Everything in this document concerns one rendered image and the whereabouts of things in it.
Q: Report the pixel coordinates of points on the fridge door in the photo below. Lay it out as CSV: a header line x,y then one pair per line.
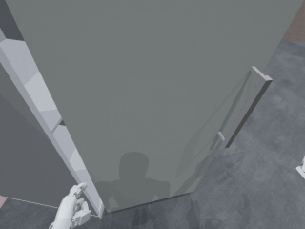
x,y
144,86

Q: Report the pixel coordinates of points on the handle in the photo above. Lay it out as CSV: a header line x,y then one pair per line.
x,y
260,88

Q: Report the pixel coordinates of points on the left robot hand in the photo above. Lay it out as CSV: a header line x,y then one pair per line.
x,y
70,204

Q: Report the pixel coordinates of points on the right robot hand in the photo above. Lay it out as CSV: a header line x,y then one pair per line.
x,y
300,171

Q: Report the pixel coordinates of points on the robot left forearm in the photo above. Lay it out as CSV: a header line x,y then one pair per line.
x,y
61,224

